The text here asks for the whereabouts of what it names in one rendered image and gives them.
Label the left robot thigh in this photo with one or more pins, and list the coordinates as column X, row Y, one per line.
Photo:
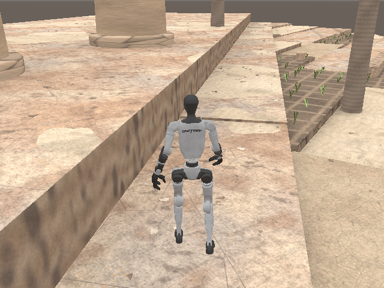
column 177, row 180

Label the robot right hand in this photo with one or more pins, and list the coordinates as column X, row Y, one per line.
column 216, row 163

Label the robot left hand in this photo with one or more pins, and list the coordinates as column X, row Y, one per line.
column 155, row 182

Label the left robot forearm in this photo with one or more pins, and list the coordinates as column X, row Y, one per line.
column 161, row 162

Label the left robot upper arm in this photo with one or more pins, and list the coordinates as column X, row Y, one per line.
column 173, row 126

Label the right robot forearm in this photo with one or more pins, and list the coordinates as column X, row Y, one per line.
column 218, row 154

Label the robot left shin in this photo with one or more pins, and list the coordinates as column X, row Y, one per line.
column 178, row 216

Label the right robot upper arm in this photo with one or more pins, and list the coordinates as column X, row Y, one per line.
column 210, row 126

